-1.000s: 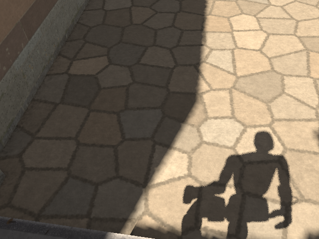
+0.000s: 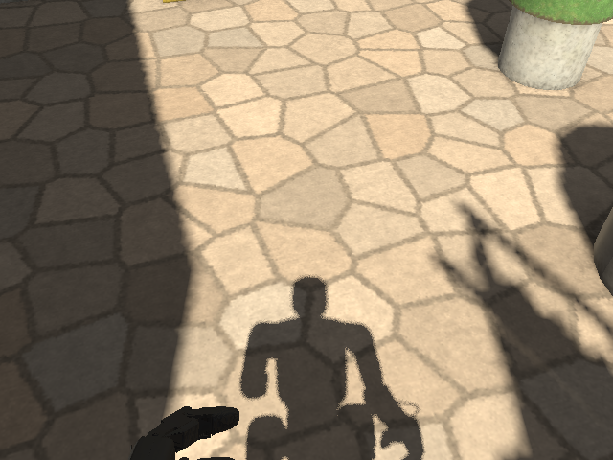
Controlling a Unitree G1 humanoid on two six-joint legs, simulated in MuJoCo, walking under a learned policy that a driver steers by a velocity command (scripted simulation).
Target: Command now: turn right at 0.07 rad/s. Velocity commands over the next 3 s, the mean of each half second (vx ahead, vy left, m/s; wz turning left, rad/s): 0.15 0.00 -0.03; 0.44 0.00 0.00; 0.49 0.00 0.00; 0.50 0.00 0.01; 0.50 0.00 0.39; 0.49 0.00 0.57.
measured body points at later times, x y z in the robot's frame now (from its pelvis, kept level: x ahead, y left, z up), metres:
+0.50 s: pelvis +0.01 +0.04 +0.05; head +0.01 +0.03 +0.50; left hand -0.02 +0.32 -0.07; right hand +0.20 -0.18 -0.04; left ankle +0.07 +0.17 -0.68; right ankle -0.09 -0.12 -0.57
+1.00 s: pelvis +0.23 +0.11 -0.04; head +0.22 +0.15 +0.41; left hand +0.48 +0.32 -0.11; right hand +0.10 -0.10 -0.17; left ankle +0.03 +0.17 -0.74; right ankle +0.45 -0.05 -0.71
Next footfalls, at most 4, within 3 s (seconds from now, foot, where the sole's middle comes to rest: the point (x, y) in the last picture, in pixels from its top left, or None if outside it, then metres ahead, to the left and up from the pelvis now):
0.56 left None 0.07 0.17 -0.78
1.18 right None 0.54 0.01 -0.95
1.60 left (217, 394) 0.85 0.21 -0.95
2.16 right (298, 313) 1.11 -0.03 -0.95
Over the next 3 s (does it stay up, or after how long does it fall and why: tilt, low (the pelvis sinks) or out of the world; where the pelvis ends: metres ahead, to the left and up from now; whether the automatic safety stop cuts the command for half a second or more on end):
stays up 1.33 0.20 -0.17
